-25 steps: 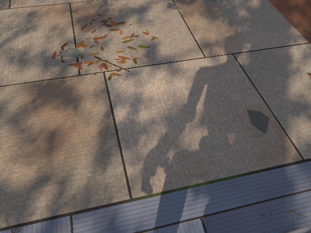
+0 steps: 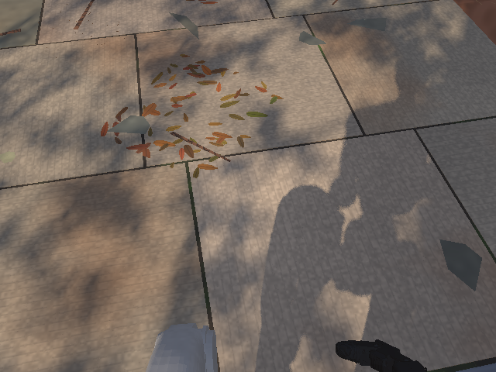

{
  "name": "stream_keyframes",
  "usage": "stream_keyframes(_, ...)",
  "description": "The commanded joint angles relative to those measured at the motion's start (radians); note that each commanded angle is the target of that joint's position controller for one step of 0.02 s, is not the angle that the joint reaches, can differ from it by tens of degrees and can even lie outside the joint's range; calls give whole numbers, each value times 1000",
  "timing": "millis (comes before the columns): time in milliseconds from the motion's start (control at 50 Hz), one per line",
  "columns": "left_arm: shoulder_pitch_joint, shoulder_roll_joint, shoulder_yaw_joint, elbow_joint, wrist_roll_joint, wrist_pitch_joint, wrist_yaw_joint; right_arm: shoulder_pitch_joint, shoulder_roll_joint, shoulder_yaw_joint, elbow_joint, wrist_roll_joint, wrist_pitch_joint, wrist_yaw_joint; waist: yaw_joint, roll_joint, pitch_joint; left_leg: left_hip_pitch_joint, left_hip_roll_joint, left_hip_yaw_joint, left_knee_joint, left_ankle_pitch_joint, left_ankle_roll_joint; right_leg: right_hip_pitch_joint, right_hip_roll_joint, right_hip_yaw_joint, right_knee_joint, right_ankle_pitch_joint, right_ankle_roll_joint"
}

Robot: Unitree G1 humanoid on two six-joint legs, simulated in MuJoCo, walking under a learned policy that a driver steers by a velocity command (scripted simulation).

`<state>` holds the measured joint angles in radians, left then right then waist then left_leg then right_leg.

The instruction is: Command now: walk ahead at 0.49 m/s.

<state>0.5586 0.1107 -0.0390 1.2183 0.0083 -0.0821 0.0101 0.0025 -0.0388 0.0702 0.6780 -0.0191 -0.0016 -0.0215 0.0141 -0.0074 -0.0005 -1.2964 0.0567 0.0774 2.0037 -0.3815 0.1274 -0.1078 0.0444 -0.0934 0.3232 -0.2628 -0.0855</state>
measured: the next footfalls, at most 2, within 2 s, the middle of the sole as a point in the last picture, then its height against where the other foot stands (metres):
left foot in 0.12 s outside the picture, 0.16 m higher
right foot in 0.68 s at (280, 330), level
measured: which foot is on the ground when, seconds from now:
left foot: up 0.00-0.10, down 0.12-0.68, up 0.70-1.00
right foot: down 0.00-0.16, up 0.18-0.66, down 0.68-1.00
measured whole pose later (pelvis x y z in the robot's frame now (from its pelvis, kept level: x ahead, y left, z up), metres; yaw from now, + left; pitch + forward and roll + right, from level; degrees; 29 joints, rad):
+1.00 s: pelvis +0.57 +0.02 +0.16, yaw +3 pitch +1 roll -1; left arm 0.44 0.19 0.04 0.95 0.01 -0.12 -0.01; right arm 0.17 -0.22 -0.05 0.80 -0.02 -0.04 0.03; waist 0.04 0.04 0.01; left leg -0.69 0.09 -0.02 0.89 -0.06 0.05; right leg 0.02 0.10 -0.12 0.18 -0.23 -0.10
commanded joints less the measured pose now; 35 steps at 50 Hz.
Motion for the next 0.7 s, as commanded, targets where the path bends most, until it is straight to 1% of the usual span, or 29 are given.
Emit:
stream_keyframes(20,42,111,6,-56,-34,-10,47,-95,-37,13,-116,0,-3,16,-22,10,66,295,27,104,-364,14,-13,-174,-208,174,-382,260,-142)
stream_keyframes(40,77,139,14,-59,-37,-7,53,-87,-25,20,-109,7,0,18,-7,-13,28,371,10,131,-482,-29,0,-70,-214,119,-363,494,-143)
stream_keyframes(60,62,143,15,-80,-40,-6,50,-39,-25,22,-91,25,-1,15,-38,-43,-36,538,-40,170,-623,-62,17,-24,-203,48,-277,960,-134)
stream_keyframes(80,76,186,26,-98,-28,-6,46,0,-53,9,-63,38,-1,13,-55,-102,-119,648,-111,205,-686,-140,17,60,-231,37,-166,1379,-143)
stream_keyframes(100,77,220,40,-114,-8,-3,36,104,-93,-15,-31,35,-2,14,-110,-154,-201,715,-153,203,-739,-177,31,172,-271,51,-1,1660,-144)
stream_keyframes(120,45,258,62,-128,-11,-4,21,203,-135,-35,-11,25,-12,18,-168,-234,-267,783,-162,127,-844,-220,62,255,-312,53,185,1765,-137)
stream_keyframes(140,-12,268,79,-163,-18,-17,5,346,-200,-62,29,-6,-27,25,-234,-221,-353,961,-88,-68,-955,-221,115,182,-294,38,431,1641,-117)
stream_keyframes(160,-14,199,81,-236,-34,-35,-34,447,-308,-99,88,-23,-17,13,-228,36,-371,1151,120,-644,-1295,-578,220,-213,-133,55,791,1193,-79)
stream_keyframes(180,-116,171,104,-270,25,-49,-68,407,-375,-139,123,-9,6,8,-206,240,-301,1152,205,-1159,-1753,-706,278,-497,66,141,1268,194,-53)
stream_keyframes(200,-135,93,96,-337,54,-46,-67,253,-341,-137,128,12,-11,17,-90,128,-148,1039,273,-1117,-1757,-666,230,-677,22,280,1545,155,-50)
stream_keyframes(220,-226,60,79,-404,49,-40,-46,205,-266,-126,161,9,-40,27,-39,-6,0,884,268,-950,-1722,-563,166,-738,-8,251,1608,180,-65)
stream_keyframes(240,-268,38,72,-448,32,-25,-19,208,-174,-104,215,-12,-63,30,6,-87,111,751,238,-721,-1652,-380,109,-770,-37,232,1585,151,-80)
stream_keyframes(260,-260,17,64,-462,20,-6,-1,218,-95,-86,269,-27,-81,33,51,-94,117,722,187,-547,-1618,-176,64,-780,-41,244,1581,112,-86)
stream_keyframes(280,-206,-20,44,-462,23,13,7,241,-74,-84,303,-31,-94,38,91,-63,105,739,144,-403,-1611,-29,12,-786,-46,268,1537,122,-87)
stream_keyframes(300,-198,-20,42,-463,11,31,10,274,-76,-84,338,-28,-102,43,95,-5,104,776,115,-318,-1618,53,1,-829,-29,263,1536,74,-84)
stream_keyframes(320,-190,22,48,-468,4,42,9,284,-115,-90,336,-22,-110,48,103,10,122,789,95,-250,-1662,87,0,-833,-37,245,1389,62,-72)
stream_keyframes(340,-241,39,47,-486,11,45,1,272,-128,-94,327,-12,-115,45,94,10,118,755,62,-178,-1714,115,-10,-755,-44,227,1207,121,-58)
stream_keyframes(360,-255,72,60,-476,14,42,-6,283,-142,-91,312,0,-118,38,77,4,88,795,50,-138,-1756,245,-14,-705,-48,169,1112,220,-47)
stream_keyframes(400,-331,107,70,-493,23,37,-24,389,-200,-103,331,20,-133,24,38,66,56,925,31,-80,-1778,589,-21,-672,-73,54,904,297,-16)
stream_keyframes(440,-411,91,65,-497,9,31,-39,469,-221,-109,334,21,-134,11,-8,70,5,1088,22,-66,-1794,663,-18,-643,-78,0,720,338,-1)
stream_keyframes(460,-477,79,60,-512,4,29,-45,514,-220,-109,330,23,-133,6,-44,72,12,1153,29,-71,-1810,711,-29,-635,-71,-22,619,342,4)
stream_keyframes(500,-574,63,56,-534,-7,35,-51,561,-235,-112,313,12,-127,0,-86,112,31,1293,57,-95,-1849,761,-31,-622,-51,-44,440,306,21)
stream_keyframes(540,-600,79,60,-540,-5,40,-51,561,-250,-116,299,7,-119,-3,-82,135,28,1414,88,-87,-1829,861,-25,-588,-32,-49,316,267,10)
stream_keyframes(580,-581,107,70,-531,4,38,-39,565,-259,-118,298,7,-117,-10,-61,153,5,1483,112,-60,-1748,1093,-25,-484,6,-65,246,208,-20)
stream_keyframes(620,-487,144,86,-496,14,32,-26,571,-281,-125,303,3,-113,-23,-7,164,-17,1514,142,-64,-1615,1283,-26,-362,41,-53,204,124,-55)
stream_keyframes(640,-381,171,100,-456,13,23,-20,565,-292,-130,299,-3,-106,-25,37,152,-56,1520,146,-68,-1490,1291,-21,-266,52,-40,150,109,-75)
stream_keyframes(660,-259,180,110,-414,21,8,-11,533,-300,-133,285,3,-100,-23,105,130,-104,1423,132,-57,-1334,1165,-13,-78,18,-2,68,178,-100)
stream_keyframes(680,-125,224,125,-385,44,0,0,494,-271,-123,243,11,-101,-17,158,75,-203,1202,101,-50,-1103,828,0,184,-136,149,98,82,-141)
stream_keyframes(700,-95,313,147,-383,62,-2,0,609,-142,-98,203,45,-99,2,73,-194,-296,749,-96,-17,-714,-44,-52,521,-465,663,100,158,-327)
Velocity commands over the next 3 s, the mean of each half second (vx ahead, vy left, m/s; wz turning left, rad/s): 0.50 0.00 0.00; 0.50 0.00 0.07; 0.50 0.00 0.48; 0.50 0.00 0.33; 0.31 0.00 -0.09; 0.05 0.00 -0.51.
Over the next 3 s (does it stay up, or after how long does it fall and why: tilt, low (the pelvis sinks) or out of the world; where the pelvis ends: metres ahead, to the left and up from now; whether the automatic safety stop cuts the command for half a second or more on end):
stays up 1.28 0.22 0.16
